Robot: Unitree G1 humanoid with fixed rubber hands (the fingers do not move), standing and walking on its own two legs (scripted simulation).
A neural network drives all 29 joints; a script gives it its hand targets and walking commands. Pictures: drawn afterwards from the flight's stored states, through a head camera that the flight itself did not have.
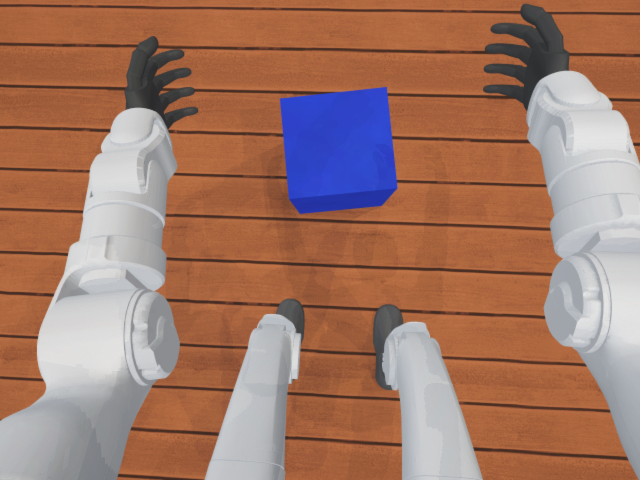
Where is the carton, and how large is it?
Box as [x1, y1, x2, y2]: [280, 87, 396, 213]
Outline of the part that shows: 386,87 280,98 289,199 300,213 381,205 396,188 396,178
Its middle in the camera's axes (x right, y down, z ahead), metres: +0.04 -0.18 +0.88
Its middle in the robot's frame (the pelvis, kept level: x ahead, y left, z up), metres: +0.57 +0.03 -0.54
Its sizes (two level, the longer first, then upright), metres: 0.210 0.200 0.250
